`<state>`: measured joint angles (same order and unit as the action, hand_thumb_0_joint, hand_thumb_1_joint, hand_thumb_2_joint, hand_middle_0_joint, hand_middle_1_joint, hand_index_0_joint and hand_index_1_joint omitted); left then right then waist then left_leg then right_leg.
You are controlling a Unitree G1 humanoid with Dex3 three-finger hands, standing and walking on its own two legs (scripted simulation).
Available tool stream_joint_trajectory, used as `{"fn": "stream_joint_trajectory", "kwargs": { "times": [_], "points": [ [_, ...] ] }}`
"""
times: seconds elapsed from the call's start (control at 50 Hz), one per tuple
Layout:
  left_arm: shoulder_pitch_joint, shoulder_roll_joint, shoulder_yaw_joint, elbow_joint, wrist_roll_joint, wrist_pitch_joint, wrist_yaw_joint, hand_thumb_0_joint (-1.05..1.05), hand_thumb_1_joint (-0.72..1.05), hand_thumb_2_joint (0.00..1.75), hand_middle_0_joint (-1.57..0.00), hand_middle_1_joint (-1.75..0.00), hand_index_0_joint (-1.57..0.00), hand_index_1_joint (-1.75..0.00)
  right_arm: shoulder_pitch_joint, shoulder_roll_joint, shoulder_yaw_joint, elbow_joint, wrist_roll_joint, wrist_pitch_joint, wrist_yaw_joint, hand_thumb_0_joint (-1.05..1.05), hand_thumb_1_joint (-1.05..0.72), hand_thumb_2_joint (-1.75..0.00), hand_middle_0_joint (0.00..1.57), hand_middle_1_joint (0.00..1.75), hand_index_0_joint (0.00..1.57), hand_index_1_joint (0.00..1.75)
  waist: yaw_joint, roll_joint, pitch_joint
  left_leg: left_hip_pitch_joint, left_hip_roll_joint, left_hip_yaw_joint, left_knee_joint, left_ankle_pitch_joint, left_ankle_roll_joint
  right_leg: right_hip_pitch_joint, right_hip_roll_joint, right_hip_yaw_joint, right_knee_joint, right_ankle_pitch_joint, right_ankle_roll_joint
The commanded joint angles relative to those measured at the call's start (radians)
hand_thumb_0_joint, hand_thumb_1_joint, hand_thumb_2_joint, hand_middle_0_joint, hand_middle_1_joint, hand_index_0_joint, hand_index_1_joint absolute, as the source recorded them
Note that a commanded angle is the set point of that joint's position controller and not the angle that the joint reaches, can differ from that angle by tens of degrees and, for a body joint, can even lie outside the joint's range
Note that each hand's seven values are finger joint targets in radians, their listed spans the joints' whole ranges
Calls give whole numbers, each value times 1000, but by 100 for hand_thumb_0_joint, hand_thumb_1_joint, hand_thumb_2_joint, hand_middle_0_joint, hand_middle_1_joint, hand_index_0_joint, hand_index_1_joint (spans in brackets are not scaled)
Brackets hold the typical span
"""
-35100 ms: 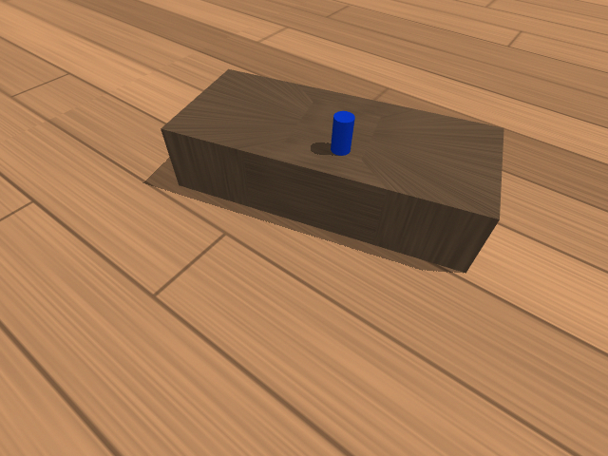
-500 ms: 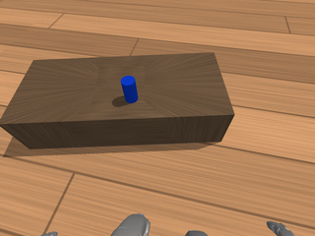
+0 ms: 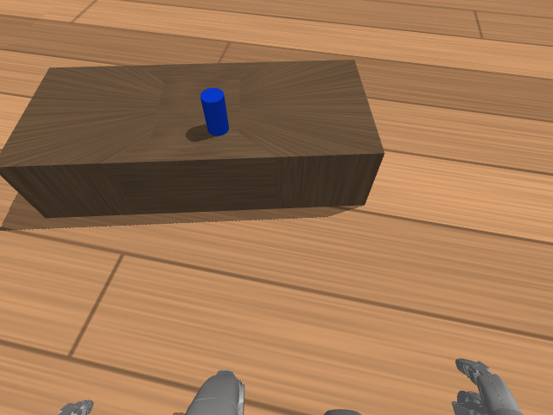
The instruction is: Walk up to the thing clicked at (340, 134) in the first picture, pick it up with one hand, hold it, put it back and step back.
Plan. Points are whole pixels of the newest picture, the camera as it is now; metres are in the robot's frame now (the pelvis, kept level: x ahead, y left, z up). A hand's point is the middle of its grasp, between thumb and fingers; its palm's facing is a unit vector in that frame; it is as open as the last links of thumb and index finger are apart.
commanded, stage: step back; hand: left
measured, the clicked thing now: (215, 112) +1.07 +0.25 -0.34
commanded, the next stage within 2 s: stand in 1.18 s
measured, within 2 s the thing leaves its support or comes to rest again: neither
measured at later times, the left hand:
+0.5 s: hand out of the picture -0.06 +0.29 -0.13, palm faces +0.08 -0.92 -0.38, open 7.4 cm
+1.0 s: hand out of the picture +0.00 +0.28 -0.14, palm faces +0.09 -0.94 -0.34, open 7.4 cm
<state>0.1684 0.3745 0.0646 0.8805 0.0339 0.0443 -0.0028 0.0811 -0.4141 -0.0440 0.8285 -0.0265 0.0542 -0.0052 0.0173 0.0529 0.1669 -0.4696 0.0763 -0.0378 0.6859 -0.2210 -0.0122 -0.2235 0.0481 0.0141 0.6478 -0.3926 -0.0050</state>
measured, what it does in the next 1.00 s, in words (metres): steps on the spot: left foot, then right foot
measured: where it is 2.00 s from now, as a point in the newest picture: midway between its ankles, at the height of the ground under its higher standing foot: outside the picture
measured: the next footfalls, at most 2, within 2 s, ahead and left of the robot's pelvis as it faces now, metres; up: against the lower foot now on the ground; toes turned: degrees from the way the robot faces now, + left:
left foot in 0.30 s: -0.01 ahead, +0.14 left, +0.00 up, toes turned +5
right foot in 0.56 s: -0.02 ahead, -0.12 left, +0.00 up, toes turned +4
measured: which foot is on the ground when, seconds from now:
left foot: up 0.00-0.28, down 0.30-1.00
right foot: down 0.00-0.32, up 0.34-0.54, down 0.56-1.00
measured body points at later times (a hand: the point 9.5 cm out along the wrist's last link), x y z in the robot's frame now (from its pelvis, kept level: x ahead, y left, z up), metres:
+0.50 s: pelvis -0.09 +0.00 +0.02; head -0.09 +0.01 +0.47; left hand -0.07 +0.34 -0.10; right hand -0.01 -0.30 -0.11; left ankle -0.10 +0.12 -0.72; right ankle -0.05 -0.12 -0.70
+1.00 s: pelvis -0.05 +0.02 +0.02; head -0.04 +0.03 +0.47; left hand +0.00 +0.33 -0.11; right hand +0.07 -0.27 -0.10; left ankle -0.05 +0.14 -0.72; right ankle -0.06 -0.12 -0.72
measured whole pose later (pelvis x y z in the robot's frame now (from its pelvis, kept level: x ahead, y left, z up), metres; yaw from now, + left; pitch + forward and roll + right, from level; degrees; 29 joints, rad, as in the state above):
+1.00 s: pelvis -0.05 +0.02 +0.02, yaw +4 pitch -2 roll -1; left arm 0.15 0.38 0.03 1.04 0.01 -0.02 -0.01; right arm 0.12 -0.33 -0.03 1.05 -0.02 -0.01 0.01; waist 0.03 -0.01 0.06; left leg -0.24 0.02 0.00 0.55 -0.28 0.00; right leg -0.18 -0.02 0.00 0.52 -0.30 0.02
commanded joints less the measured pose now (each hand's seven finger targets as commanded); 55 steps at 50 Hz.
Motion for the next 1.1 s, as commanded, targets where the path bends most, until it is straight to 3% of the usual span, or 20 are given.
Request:
{"fn": "stream_joint_trajectory", "kwargs": {
  "times": [0.0, 0.04, 0.18, 0.26, 0.28, 0.3, 0.32, 0.36, 0.46, 0.52, 0.54, 0.58, 0.6, 0.72, 0.8, 0.82, 0.84, 0.86, 0.94, 1.08],
  "points": [
    [0, 381, 106, -107, 8, -37, 24, 0, 90, 90, -20, -30, -20, -30, -2, -188, -67, -75, 10, -5, -37, 0, -90, -90, 20, 30, 20, 30, 38, -253, -130, -29, -140, -179, 476, -382, -3, -215, -493, 539, -357, 182, -308],
    [-110, 266, 70, -118, 6, -45, 31, 0, 90, 90, -20, -30, -20, -30, 78, -170, -54, -24, 23, -12, -32, 0, -90, -90, 20, 30, 20, 30, -44, -111, -125, -12, -184, -155, 515, -252, 8, -147, -298, 220, -225, 394, -193],
    [35, 288, 90, -74, 21, -57, 22, 0, 90, 90, -20, -30, -20, -30, 39, -169, -58, -11, -13, -38, -6, 0, -90, -90, 20, 30, 20, 30, 68, -233, -132, -28, -96, -29, 117, -326, -6, 67, -316, 304, -291, -230, -198],
    [-2, 247, 57, -65, 11, -43, 8, 0, 90, 90, -20, -30, -20, -30, 182, -155, -71, 94, -6, -65, 6, 0, -90, -90, 20, 30, 20, 30, -13, -160, -147, 384, -119, 43, -313, -171, 45, -170, -233, 160, -198, -240, -117],
    [23, 195, 38, -61, 7, -40, 6, 0, 90, 90, -20, -30, -20, -30, 223, -193, -84, 106, -22, -73, 0, 0, -90, -90, 20, 30, 20, 30, -35, -10, -169, 493, -2, -180, -373, -306, 77, -324, -176, 101, -27, -226, -70],
    [-42, 164, 33, -64, -15, -43, 6, 0, 90, 90, -20, -30, -20, -30, 158, -278, -86, 84, -24, -78, 0, 0, -90, -90, 20, 30, 20, 30, -48, 168, -116, 305, 239, -557, -513, -705, 191, -395, -46, -40, 134, -186, -6],
    [-102, 254, 62, -52, -3, -48, 9, 0, 90, 90, -20, -30, -20, -30, 105, -306, -92, 64, -16, -84, 4, 0, -90, -90, 20, 30, 20, 30, -59, 62, -20, 103, 288, -599, -543, -727, 260, -299, -92, 83, 233, -163, -7],
    [-36, 202, 48, -21, -20, -52, -7, 0, 90, 90, -20, -30, -20, -30, 35, -199, -53, 66, -20, -105, -4, 0, -90, -90, 20, 30, 20, 30, 5, -17, -46, 204, 153, -348, -460, -419, 176, -265, -87, 103, 227, -19, -13],
    [4, 201, 51, 28, -9, -59, -21, 0, 90, 90, -20, -30, -20, -30, 55, -220, -71, 71, -26, -91, 8, 0, -90, -90, 20, 30, 20, 30, -24, 138, -68, 123, 138, -233, -455, -479, 162, -80, -58, -20, 51, -59, 1],
    [66, 176, 51, 68, -2, -78, -10, 0, 90, 90, -20, -30, -20, -30, 28, -181, -61, 66, -13, -68, 12, 0, -90, -90, 20, 30, 20, 30, 21, 72, -83, 64, 84, -141, -324, -426, 121, 109, -19, -52, -214, 63, -22],
    [91, 191, 58, 79, 4, -86, -2, 0, 90, 90, -20, -30, -20, -30, 60, -142, -49, 69, -7, -64, 10, 0, -90, -90, 20, 30, 20, 30, 30, 1, -112, 18, 47, -97, -208, -359, 92, 215, -38, 12, -270, 61, -31],
    [96, 323, 81, 71, 13, -99, 7, 0, 90, 90, -20, -30, -20, -30, 27, -114, -43, 51, -3, -63, 2, 0, -90, -90, 20, 30, 20, 30, 55, -211, -87, -75, -97, -33, 138, -348, 22, 77, -379, 536, -466, -370, -184],
    [36, 318, 80, 38, 10, -105, 8, 0, 90, 90, -20, -30, -20, -30, 63, -151, -54, 67, -4, -67, 0, 0, -90, -90, 20, 30, 20, 30, 26, -137, -57, -38, -66, -95, 179, -321, 17, 17, -417, 550, -442, -321, -228],
    [-24, 255, 52, 32, -1, -110, 9, 0, 90, 90, -20, -30, -20, -30, 112, -119, -46, 114, 1, -88, 8, 0, -90, -90, 20, 30, 20, 30, -4, -208, -150, 138, -56, 9, -33, -213, 13, 20, -289, 206, -297, 243, -160],
    [-39, 189, 17, 17, -20, -91, 7, 0, 90, 90, -20, -30, -20, -30, 137, -127, -55, 146, -9, -101, -6, 0, -90, -90, 20, 30, 20, 30, -35, -118, -223, 393, -11, -36, -278, 154, 43, -59, -196, 71, -94, 476, -64],
    [-31, 158, 6, 21, -34, -84, 6, 0, 90, 90, -20, -30, -20, -30, 94, -177, -59, 135, -9, -106, -9, 0, -90, -90, 20, 30, 20, 30, -14, 10, -245, 362, 121, -218, -322, 124, 97, -87, -115, 30, -46, 268, -20],
    [-29, 182, 15, 48, -39, -75, 10, 0, 90, 90, -20, -30, -20, -30, 35, -214, -59, 127, 3, -103, -5, 0, -90, -90, 20, 30, 20, 30, 8, 43, -206, 240, 178, -247, -327, 36, 164, -8, -77, -12, -48, 32, -14],
    [-29, 181, 9, 59, -31, -77, 12, 0, 90, 90, -20, -30, -20, -30, 2, -200, -53, 129, 3, -100, -1, 0, -90, -90, 20, 30, 20, 30, 14, 29, -190, 224, 179, -229, -328, 31, 163, 23, -84, 0, -93, 15, -20],
    [-32, 210, 12, 99, -28, -93, 14, 0, 90, 90, -20, -30, -20, -30, -31, -151, -31, 148, 8, -97, -5, 0, -90, -90, 20, 30, 20, 30, 10, 28, -195, 229, 47, -67, -248, 235, 54, 113, -143, 61, -194, 356, -36],
    [-91, 196, 1, 123, -26, -85, 18, 0, 90, 90, -20, -30, -20, -30, -54, -138, -35, 183, 13, -90, -8, 0, -90, -90, 20, 30, 20, 30, -3, -22, -239, 338, 56, -43, -265, 327, 58, 106, -147, 46, -210, 420, -32]
  ]
}}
